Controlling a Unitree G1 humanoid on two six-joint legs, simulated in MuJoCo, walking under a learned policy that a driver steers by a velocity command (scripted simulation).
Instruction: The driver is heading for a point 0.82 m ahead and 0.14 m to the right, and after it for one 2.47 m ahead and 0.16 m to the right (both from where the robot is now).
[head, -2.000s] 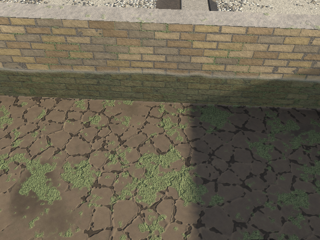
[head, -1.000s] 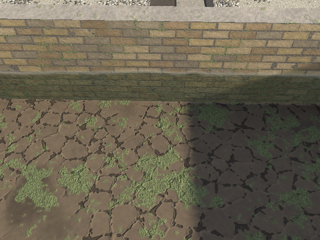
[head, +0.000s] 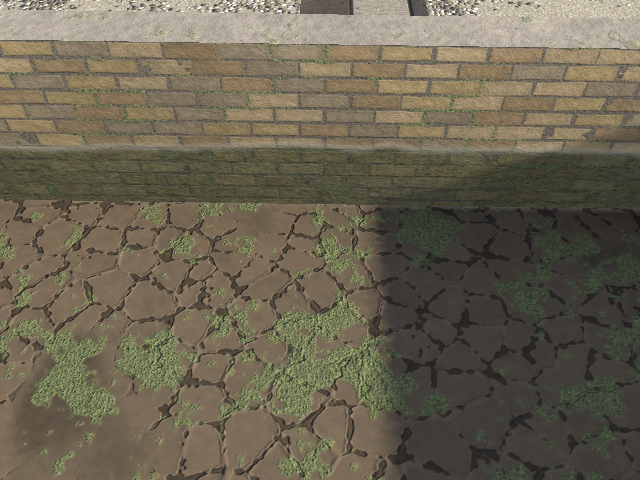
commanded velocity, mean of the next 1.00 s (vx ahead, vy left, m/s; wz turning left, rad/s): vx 0.50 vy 0.00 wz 0.00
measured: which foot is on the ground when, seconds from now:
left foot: down 0.00-1.00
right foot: down 0.00-1.00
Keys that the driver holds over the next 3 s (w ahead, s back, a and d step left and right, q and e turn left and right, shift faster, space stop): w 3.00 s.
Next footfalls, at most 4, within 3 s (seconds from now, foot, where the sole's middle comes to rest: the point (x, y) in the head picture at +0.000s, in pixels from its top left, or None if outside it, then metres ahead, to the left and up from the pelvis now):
none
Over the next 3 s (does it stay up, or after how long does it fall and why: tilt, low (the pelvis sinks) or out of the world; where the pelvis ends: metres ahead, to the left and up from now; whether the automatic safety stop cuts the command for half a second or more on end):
stays up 0.00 0.00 0.00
